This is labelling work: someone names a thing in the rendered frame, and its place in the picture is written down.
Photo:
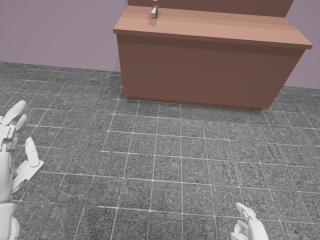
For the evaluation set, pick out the tap lever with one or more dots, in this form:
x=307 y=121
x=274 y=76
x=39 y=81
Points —
x=153 y=13

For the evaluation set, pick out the robot right hand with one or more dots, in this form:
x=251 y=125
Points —
x=254 y=230

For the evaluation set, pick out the robot left hand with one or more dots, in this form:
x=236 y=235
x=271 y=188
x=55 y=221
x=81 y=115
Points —
x=10 y=128

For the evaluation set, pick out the left robot forearm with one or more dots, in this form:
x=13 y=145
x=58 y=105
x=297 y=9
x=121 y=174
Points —
x=10 y=228

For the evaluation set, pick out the counter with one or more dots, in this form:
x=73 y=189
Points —
x=234 y=54

